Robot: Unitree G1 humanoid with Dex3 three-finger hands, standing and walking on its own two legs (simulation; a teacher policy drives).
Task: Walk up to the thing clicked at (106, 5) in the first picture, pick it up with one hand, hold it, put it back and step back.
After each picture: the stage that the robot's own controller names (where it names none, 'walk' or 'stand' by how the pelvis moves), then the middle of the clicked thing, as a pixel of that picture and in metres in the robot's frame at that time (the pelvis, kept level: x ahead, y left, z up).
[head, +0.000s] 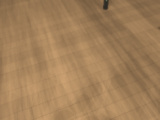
stand; (106, 0) +2.08 -0.24 -0.66
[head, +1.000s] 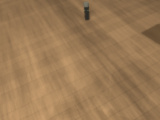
walk; (86, 11) +1.95 +0.13 -0.64
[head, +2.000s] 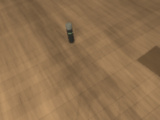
walk; (70, 33) +1.39 +0.30 -0.65
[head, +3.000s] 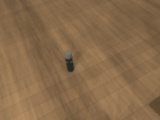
walk; (69, 61) +0.95 +0.26 -0.65
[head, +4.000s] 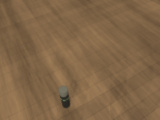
walk; (64, 97) +0.60 +0.21 -0.64
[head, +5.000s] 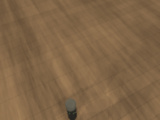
stand; (71, 110) +0.45 +0.12 -0.62
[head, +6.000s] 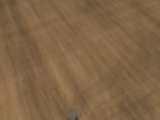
stand; (72, 119) +0.43 +0.12 -0.66
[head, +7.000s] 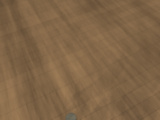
stand; out of the picture +0.39 +0.13 -0.66
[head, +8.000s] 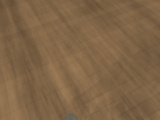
stand; out of the picture +0.39 +0.13 -0.66
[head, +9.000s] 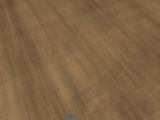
stand; out of the picture +0.39 +0.13 -0.66
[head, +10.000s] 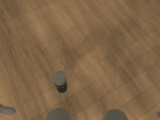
go down; (60, 83) +0.44 +0.14 -0.48
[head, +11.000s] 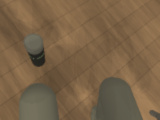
go down; (36, 52) +0.48 +0.18 -0.28
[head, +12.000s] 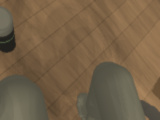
close in; (3, 34) +0.47 +0.21 -0.19
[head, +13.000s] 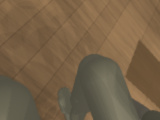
close; out of the picture +0.46 +0.24 -0.17
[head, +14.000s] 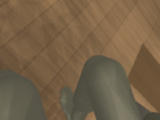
lift; out of the picture +0.41 +0.22 -0.16
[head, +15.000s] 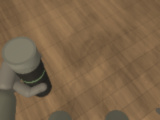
lift; (33, 73) +0.33 +0.17 +0.05
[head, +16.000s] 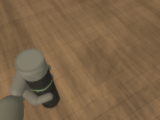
hold; (42, 83) +0.31 +0.16 +0.06
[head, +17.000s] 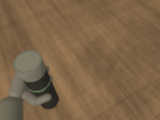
hold; (40, 84) +0.31 +0.16 +0.05
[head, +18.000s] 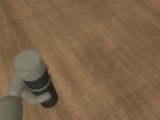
crouch; (40, 83) +0.31 +0.17 +0.05
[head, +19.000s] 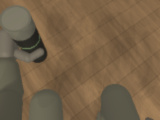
crouch; (29, 41) +0.45 +0.17 -0.03
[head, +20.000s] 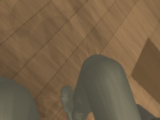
lower; out of the picture +0.45 +0.26 -0.17
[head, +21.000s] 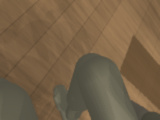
lower; out of the picture +0.46 +0.27 -0.17
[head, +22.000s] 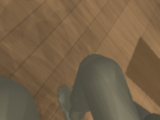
lower; out of the picture +0.46 +0.26 -0.16
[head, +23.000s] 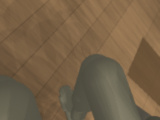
lower; out of the picture +0.46 +0.25 -0.16
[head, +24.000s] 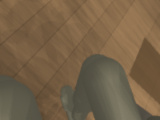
loosen; out of the picture +0.44 +0.25 -0.16
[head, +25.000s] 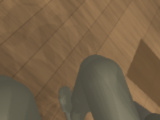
withdraw; out of the picture +0.45 +0.25 -0.17
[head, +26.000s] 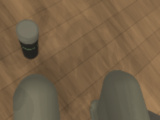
walk; (29, 42) +0.46 +0.21 -0.22
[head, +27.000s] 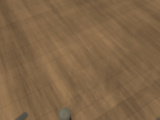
stand; (66, 119) +0.40 +0.14 -0.58
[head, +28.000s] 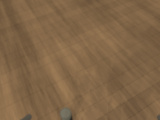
stand; (67, 119) +0.41 +0.15 -0.60
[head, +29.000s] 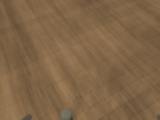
stand; out of the picture +0.40 +0.15 -0.60
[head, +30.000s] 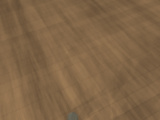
stand; out of the picture +0.42 +0.14 -0.65
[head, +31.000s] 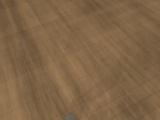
stand; out of the picture +0.40 +0.14 -0.66
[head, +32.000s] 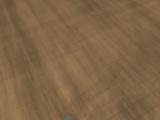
walk; out of the picture +0.39 +0.15 -0.66
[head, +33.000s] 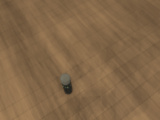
walk; (66, 84) +0.56 +0.17 -0.62
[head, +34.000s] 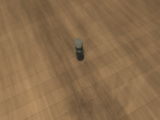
walk; (79, 50) +0.92 +0.13 -0.63
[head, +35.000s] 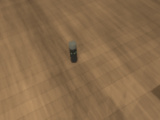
stand; (73, 52) +1.04 +0.15 -0.64
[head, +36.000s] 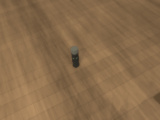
stand; (75, 57) +1.02 +0.15 -0.66
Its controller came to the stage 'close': yes
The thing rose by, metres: 0.69
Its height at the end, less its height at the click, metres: +0.00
